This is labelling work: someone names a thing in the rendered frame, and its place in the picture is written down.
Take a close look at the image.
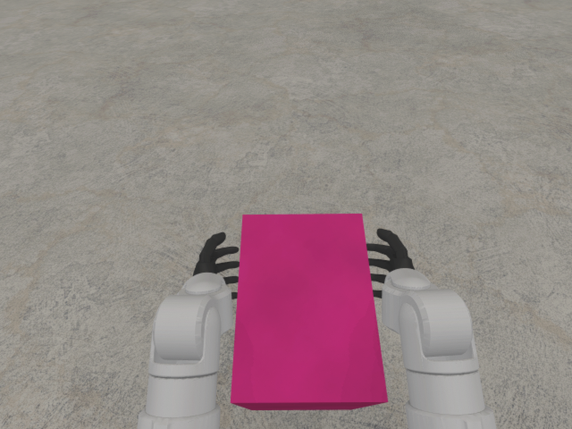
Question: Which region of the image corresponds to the carton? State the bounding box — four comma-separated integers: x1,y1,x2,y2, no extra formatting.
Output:
231,214,388,410

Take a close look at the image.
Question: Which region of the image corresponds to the robot left forearm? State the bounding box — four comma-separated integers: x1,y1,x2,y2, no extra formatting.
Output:
137,273,233,429

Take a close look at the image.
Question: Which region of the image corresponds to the left robot hand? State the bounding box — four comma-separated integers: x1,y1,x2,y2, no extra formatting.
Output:
193,232,240,299

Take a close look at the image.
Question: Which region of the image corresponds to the right robot hand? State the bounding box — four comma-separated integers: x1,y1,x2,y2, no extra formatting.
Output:
366,229,415,299

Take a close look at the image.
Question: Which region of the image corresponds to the robot right forearm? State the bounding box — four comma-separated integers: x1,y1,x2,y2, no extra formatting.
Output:
382,268,497,429

